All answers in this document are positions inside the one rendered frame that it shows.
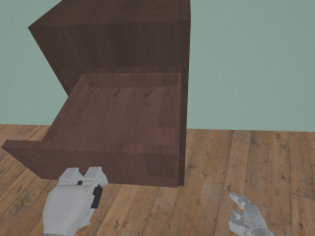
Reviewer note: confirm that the cabinet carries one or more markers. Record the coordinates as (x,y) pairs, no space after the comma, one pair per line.
(86,37)

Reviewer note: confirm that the drawer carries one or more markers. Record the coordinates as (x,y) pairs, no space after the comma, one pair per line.
(127,124)

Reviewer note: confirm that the left robot hand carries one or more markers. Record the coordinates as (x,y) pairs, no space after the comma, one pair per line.
(68,205)

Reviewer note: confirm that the handle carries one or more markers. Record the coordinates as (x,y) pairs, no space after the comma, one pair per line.
(97,194)

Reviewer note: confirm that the right robot hand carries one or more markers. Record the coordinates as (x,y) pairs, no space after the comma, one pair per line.
(244,223)

